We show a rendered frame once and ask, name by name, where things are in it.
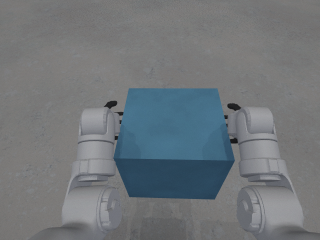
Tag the left robot upper arm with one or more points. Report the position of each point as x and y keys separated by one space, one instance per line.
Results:
x=89 y=213

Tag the right robot hand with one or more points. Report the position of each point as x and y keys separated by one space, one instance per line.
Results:
x=234 y=107

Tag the right robot upper arm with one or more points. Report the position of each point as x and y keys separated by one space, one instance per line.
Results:
x=271 y=213

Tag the carton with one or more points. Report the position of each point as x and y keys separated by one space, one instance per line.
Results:
x=173 y=143

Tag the right robot forearm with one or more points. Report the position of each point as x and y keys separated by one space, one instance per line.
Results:
x=254 y=129

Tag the left robot hand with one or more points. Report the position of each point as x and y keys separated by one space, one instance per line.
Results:
x=110 y=105

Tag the left robot forearm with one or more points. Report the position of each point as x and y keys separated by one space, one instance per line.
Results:
x=95 y=151

